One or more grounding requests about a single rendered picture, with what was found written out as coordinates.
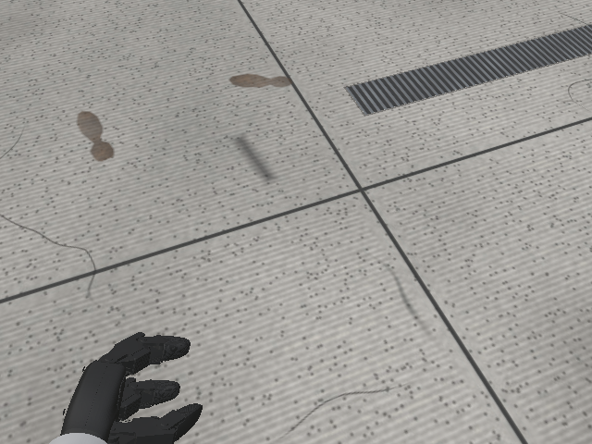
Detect left robot hand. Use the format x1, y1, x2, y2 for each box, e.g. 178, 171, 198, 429
60, 332, 203, 444

